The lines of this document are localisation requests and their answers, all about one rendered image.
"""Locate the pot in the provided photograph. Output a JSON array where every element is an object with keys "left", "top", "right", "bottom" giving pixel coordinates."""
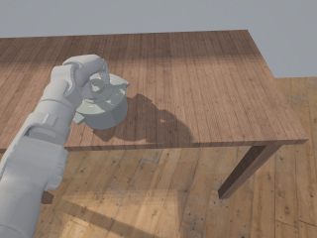
[{"left": 72, "top": 76, "right": 130, "bottom": 130}]

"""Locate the robot left hand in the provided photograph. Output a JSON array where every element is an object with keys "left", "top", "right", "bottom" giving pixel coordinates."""
[{"left": 65, "top": 55, "right": 110, "bottom": 100}]

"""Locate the knob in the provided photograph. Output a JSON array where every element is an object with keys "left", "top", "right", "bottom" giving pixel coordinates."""
[{"left": 89, "top": 78, "right": 105, "bottom": 94}]

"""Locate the robot left forearm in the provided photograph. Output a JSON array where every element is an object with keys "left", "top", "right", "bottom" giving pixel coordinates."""
[{"left": 0, "top": 60, "right": 89, "bottom": 180}]

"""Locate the left robot upper arm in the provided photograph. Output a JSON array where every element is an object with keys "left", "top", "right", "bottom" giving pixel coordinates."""
[{"left": 0, "top": 135, "right": 68, "bottom": 238}]

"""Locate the table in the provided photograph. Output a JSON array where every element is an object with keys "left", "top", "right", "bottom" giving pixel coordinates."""
[{"left": 0, "top": 30, "right": 309, "bottom": 204}]

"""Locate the lid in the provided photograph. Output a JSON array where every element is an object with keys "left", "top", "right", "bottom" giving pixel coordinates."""
[{"left": 75, "top": 73, "right": 127, "bottom": 116}]

